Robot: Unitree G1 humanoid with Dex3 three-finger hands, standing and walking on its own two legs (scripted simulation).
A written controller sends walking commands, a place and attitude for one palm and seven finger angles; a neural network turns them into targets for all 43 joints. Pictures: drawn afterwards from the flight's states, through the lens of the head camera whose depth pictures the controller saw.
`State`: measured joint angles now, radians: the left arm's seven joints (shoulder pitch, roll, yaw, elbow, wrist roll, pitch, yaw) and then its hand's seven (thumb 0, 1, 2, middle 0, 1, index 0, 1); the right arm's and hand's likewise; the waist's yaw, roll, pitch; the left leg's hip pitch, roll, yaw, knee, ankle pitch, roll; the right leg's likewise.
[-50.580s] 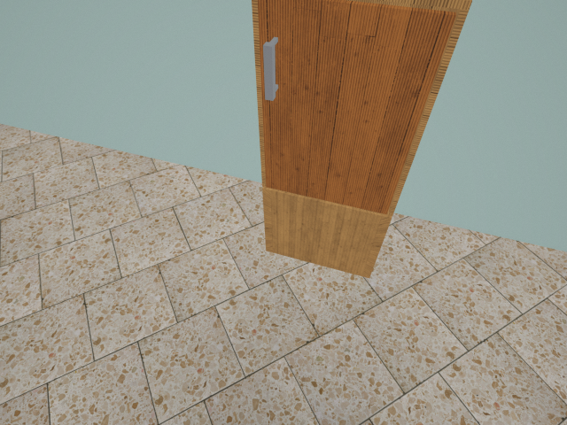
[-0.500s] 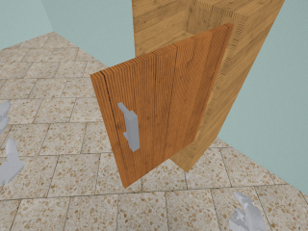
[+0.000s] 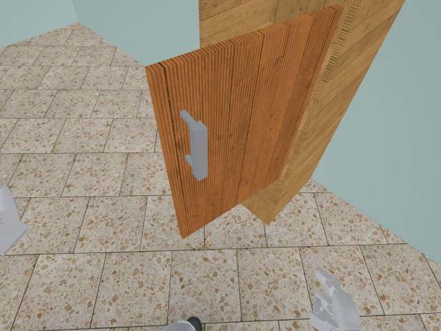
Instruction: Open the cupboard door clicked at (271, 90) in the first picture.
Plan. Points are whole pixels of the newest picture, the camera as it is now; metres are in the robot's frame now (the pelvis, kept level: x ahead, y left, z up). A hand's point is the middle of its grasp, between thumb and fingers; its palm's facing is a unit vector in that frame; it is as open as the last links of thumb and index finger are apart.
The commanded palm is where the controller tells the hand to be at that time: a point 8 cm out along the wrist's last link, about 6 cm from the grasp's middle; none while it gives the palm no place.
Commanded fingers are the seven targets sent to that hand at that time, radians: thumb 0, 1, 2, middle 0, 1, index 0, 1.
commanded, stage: step back with the hand held close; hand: left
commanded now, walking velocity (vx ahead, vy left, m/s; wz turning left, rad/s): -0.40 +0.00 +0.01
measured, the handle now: (193, 146) +0.41 +0.09 +0.10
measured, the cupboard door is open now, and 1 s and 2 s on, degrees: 79 79 79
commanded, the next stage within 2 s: stop stepping back and stand still in 0.30 s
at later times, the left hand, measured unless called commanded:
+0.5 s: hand out of the picture +0.07 +0.25 +0.17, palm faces +0.34 -0.81 -0.47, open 7.4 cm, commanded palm +0.01 +0.29 +0.18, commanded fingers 0.00 0.90 0.90 -0.20 -0.30 -0.20 -0.30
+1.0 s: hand out of the picture -0.02 +0.24 +0.17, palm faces +0.41 -0.78 -0.47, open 7.4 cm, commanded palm -0.08 +0.29 +0.18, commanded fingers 0.00 0.90 0.90 -0.20 -0.30 -0.20 -0.30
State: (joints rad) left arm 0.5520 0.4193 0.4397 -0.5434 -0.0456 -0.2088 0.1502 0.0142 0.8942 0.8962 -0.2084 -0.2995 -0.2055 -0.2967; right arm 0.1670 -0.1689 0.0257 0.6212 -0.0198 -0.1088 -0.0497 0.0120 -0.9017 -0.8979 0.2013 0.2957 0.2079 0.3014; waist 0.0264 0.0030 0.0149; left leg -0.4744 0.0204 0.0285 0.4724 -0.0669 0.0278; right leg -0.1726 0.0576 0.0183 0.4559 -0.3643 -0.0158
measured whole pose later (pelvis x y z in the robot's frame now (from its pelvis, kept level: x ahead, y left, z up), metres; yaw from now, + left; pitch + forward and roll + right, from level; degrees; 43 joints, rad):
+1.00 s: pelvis -0.22 -0.02 +0.00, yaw +1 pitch -2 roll +0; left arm 0.54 0.43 0.41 -0.47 -0.03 -0.20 0.15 0.02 0.89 0.90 -0.21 -0.30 -0.21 -0.30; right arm 0.25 -0.20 0.01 0.64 -0.01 -0.16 -0.06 0.01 -0.90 -0.90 0.20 0.30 0.20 0.30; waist -0.05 -0.02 0.00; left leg -0.28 0.04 0.06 0.57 -0.25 0.00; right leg -0.19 0.02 -0.07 0.56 -0.33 -0.04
